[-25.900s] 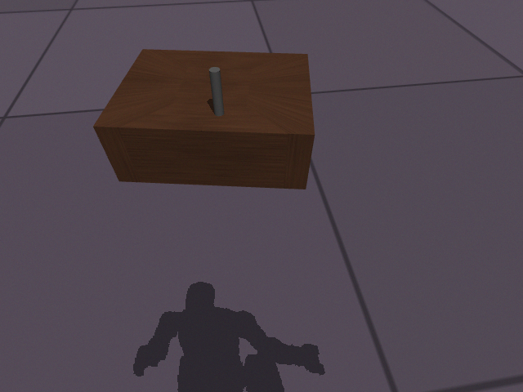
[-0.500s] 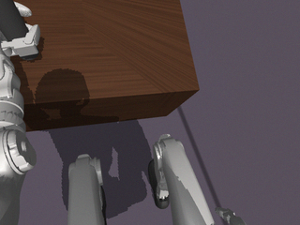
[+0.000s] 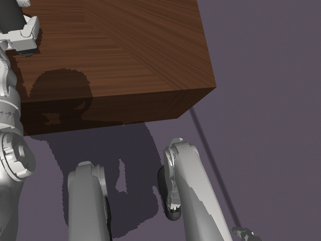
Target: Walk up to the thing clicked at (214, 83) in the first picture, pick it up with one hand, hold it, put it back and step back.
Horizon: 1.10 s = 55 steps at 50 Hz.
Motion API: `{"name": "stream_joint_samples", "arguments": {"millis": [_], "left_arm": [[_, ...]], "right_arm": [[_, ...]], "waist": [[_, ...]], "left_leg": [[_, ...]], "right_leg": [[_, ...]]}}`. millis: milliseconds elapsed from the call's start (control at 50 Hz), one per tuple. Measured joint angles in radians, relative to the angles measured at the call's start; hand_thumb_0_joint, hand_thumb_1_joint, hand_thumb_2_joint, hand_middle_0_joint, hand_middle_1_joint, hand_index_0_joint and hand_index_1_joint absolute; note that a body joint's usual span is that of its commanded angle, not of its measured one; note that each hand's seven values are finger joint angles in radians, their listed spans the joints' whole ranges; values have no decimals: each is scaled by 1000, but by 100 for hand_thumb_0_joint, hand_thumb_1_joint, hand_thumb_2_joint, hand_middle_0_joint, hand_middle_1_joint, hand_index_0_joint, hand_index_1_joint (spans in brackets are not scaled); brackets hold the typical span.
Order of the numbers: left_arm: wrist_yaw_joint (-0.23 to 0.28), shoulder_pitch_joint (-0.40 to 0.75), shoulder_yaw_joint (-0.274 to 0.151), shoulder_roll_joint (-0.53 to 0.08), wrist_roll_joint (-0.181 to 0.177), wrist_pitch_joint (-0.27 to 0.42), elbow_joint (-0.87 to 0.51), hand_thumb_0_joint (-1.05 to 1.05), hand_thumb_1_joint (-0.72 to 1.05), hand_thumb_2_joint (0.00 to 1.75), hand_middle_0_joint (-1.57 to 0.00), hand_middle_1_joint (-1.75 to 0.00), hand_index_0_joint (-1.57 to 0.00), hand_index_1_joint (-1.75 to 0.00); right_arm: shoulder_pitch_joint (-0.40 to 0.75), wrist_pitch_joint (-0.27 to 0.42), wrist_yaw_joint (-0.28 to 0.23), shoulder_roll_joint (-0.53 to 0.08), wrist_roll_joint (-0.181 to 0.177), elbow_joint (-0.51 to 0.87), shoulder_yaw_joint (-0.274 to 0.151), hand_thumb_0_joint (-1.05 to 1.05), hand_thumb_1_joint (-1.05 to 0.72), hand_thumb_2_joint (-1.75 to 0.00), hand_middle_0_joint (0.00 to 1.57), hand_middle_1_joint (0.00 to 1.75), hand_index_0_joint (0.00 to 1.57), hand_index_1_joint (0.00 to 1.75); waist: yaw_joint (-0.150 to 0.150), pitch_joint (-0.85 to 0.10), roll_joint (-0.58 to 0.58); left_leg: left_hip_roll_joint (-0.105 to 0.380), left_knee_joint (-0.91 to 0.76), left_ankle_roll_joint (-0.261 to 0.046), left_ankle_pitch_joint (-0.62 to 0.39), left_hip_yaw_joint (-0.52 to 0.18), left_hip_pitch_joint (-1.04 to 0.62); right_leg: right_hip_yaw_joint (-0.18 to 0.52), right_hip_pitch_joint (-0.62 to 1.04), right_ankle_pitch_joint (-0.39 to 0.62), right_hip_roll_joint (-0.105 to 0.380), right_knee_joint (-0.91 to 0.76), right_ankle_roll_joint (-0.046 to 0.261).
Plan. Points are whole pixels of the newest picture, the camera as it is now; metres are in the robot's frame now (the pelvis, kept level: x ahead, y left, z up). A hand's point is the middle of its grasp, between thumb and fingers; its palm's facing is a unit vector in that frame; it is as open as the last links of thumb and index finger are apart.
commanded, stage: loosen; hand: left
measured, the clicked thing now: (2, 5) +0.59 +0.19 +0.05
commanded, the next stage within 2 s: open in 0.16 s
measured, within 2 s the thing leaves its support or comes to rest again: rests again in 0.30 s
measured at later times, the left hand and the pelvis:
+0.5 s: hand (15, 18) +0.59 +0.19 +0.02, palm faces +0.12 -0.99 -0.03, open 8.6 cm; pelvis +0.00 +0.00 +0.00, yaw +0 degrees
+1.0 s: hand out of the picture +0.60 +0.22 +0.07, palm faces +0.22 -0.98 -0.05, open 15.7 cm; pelvis +0.00 +0.00 +0.01, yaw +0 degrees
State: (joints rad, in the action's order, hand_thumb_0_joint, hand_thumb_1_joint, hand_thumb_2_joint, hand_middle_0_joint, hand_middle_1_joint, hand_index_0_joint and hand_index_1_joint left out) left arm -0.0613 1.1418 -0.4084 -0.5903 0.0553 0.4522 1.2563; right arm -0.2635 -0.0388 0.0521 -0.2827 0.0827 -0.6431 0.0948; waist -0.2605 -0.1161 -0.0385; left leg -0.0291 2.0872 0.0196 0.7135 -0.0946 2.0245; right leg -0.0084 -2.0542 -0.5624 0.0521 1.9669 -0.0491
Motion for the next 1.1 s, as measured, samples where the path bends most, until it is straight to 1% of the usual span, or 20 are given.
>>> {"name": "stream_joint_samples", "arguments": {"millis": [60,120,180,260,380,480,660,760,840,920,980,1020,1060,1100], "left_arm": [[-1,2,-6,-4,1,-1,0,3,9,111,-95,-110,-97,-109],[-7,-3,-17,2,-14,-5,-15,3,9,107,-96,-109,-97,-108],[-10,-8,-23,8,-25,-6,-29,3,11,100,-96,-107,-98,-106],[-8,-11,-15,9,-21,-10,-35,3,11,88,-98,-102,-99,-101],[-8,4,-3,13,-29,-1,-40,2,7,73,-97,-92,-98,-91],[-8,27,-1,4,-27,0,-3,1,0,59,-88,-79,-89,-78],[-8,16,-7,12,-24,-1,-22,0,-14,42,-70,-58,-71,-57],[-2,19,-1,11,-24,-5,-36,0,-21,32,-57,-44,-57,-44],[0,23,-15,6,-19,-21,-58,0,-28,25,-44,-34,-44,-34],[-5,21,-46,-21,-11,-49,-89,-1,-34,21,-33,-26,-33,-26],[-10,18,-82,-54,-19,-83,-118,-1,-38,18,-27,-21,-27,-21],[-17,15,-99,-80,-25,-106,-135,-1,-40,17,-23,-19,-23,-19],[-30,6,-98,-105,-31,-133,-147,-1,-41,16,-20,-17,-21,-17],[-51,-9,-84,-122,-38,-162,-155,-1,-42,15,-18,-16,-18,-16]], "right_arm": [[2,-1,0,-2,0,4,-1,0,-91,-90,20,30,21,30],[0,-3,0,-3,-4,10,-1,0,-91,-90,20,30,21,30],[-4,-2,0,-3,-6,14,0,0,-91,-89,20,30,21,30],[-3,-3,-1,-2,-5,12,-1,0,-91,-89,20,30,21,30],[1,-2,-1,-1,-7,12,-3,0,-92,-89,20,30,21,30],[8,-3,0,-7,-7,23,-3,0,-92,-89,21,30,21,30],[8,-6,4,-11,-5,39,-5,0,-91,-89,21,30,21,30],[7,-6,3,-8,-4,36,-5,0,-91,-90,21,30,21,30],[8,-11,0,-8,-6,37,-3,0,-91,-90,21,30,21,30],[10,-23,-8,-7,-14,40,-2,0,-91,-90,21,30,21,30],[12,-36,-18,-2,-27,42,-3,0,-90,-90,21,30,21,30],[10,-44,-26,2,-38,43,-3,0,-90,-90,21,30,21,30],[6,-50,-34,8,-49,42,-6,0,-90,-90,21,30,21,30],[0,-52,-42,13,-60,39,-8,0,-90,-90,21,30,21,30]], "waist": [[-3,2,-1],[-3,2,0],[-2,-1,2],[3,-2,4],[9,-4,4],[6,-7,1],[8,0,5],[10,2,9],[9,3,5],[9,1,-6],[12,0,-15],[16,-2,-19],[24,-6,-19],[36,-12,-18]], "left_leg": [[1,9,-1,1,-1,7],[1,14,-1,3,0,13],[-1,16,0,4,1,15],[-2,15,0,5,0,12],[-3,10,-2,2,1,8],[-2,9,-5,1,2,8],[-4,15,-6,-2,5,18],[-6,17,-4,-1,5,20],[-6,16,-2,1,3,17],[-3,2,-2,2,3,-2],[3,-26,-4,1,4,-32],[7,-57,-5,-2,6,-62],[13,-97,-6,-7,9,-103],[19,-146,-7,-12,11,-154]], "right_leg": [[0,-7,1,-2,6,-1],[1,-13,0,-2,11,-1],[2,-15,-3,0,14,0],[1,-12,-5,1,15,0],[2,-6,-4,3,9,-2],[2,-5,-1,2,5,-2],[5,-15,1,2,12,-4],[6,-18,-2,4,18,-3],[4,-14,-4,5,16,-2],[3,3,-4,3,3,-2],[1,32,-2,0,-25,-4],[1,62,2,-3,-55,-3],[0,101,6,-6,-94,-2],[-1,151,13,-9,-142,-2]]}}
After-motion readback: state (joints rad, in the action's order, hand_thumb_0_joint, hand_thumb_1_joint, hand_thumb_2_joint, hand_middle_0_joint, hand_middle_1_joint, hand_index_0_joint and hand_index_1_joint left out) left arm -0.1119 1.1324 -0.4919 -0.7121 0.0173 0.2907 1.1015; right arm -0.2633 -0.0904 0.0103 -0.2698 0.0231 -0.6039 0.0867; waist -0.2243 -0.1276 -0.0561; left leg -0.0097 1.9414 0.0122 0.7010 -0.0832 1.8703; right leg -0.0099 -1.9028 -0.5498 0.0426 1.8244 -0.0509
